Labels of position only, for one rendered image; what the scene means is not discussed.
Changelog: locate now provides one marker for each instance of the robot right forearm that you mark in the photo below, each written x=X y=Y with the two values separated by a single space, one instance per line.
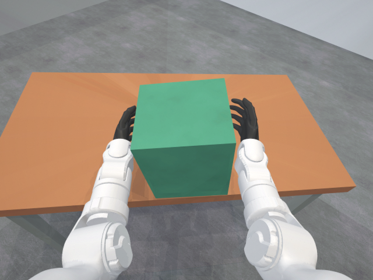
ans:
x=258 y=191

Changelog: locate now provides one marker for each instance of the carton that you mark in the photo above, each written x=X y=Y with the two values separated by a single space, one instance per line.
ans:
x=183 y=138

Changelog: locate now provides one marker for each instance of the left robot upper arm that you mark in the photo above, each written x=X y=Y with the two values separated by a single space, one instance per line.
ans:
x=97 y=252

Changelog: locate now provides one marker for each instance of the table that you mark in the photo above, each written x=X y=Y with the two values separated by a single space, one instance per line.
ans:
x=52 y=146

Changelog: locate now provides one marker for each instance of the robot left hand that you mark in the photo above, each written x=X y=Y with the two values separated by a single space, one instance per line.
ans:
x=123 y=128

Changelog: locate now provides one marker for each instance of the right robot upper arm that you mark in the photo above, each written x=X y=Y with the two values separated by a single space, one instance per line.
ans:
x=282 y=251

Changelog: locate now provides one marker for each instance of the robot right hand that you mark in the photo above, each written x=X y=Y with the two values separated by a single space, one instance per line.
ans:
x=248 y=121

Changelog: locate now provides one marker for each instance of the robot left forearm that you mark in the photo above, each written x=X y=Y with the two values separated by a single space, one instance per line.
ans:
x=109 y=200

